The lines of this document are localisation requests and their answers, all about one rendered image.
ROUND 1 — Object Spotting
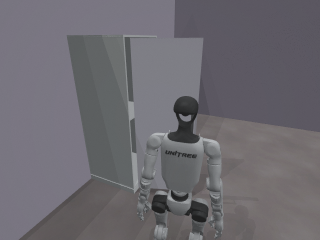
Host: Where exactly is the robot right hand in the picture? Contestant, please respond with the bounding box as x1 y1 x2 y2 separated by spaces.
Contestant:
208 216 224 239

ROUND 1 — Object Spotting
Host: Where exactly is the right robot upper arm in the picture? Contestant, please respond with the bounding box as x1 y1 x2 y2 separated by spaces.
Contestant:
203 138 222 192

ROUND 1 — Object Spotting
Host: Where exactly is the robot right forearm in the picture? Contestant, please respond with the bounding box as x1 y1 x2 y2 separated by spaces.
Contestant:
209 178 224 220

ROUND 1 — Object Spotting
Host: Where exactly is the robot torso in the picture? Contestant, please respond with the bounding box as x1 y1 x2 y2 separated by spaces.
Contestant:
160 130 205 216

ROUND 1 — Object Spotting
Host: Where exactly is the robot left forearm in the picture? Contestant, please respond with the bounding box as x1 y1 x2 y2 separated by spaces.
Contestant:
138 167 152 204

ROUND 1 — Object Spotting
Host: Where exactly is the handle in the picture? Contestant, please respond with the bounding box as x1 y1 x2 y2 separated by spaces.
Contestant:
190 114 194 133

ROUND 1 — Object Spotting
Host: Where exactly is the fridge door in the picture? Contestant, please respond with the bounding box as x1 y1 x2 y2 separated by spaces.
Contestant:
130 38 204 190

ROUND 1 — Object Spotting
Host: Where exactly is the left robot upper arm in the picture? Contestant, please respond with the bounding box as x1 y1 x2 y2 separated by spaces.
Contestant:
142 133 166 180

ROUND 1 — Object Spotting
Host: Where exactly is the robot left thigh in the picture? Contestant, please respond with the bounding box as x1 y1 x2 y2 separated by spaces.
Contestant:
151 190 168 240

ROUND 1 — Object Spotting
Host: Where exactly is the robot left hand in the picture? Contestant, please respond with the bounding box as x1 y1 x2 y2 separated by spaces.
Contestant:
137 201 152 221

